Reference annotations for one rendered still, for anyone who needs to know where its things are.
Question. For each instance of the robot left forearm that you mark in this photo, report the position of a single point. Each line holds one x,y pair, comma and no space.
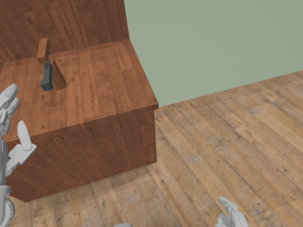
7,208

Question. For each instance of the left robot hand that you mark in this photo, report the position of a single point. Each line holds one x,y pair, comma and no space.
9,104

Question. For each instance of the counter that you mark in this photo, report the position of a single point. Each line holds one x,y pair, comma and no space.
98,120

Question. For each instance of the tap lever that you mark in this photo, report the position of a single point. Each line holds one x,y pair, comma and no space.
46,83

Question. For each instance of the right robot hand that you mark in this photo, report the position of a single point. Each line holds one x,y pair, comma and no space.
236,219

